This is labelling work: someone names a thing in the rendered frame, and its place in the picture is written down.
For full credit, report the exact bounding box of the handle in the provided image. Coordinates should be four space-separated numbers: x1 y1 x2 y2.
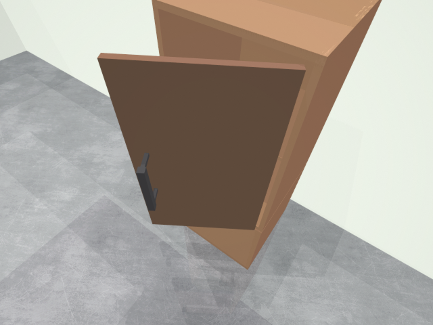
136 153 158 211

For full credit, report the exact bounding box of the cupboard door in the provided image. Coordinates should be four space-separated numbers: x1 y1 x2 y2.
97 53 306 230

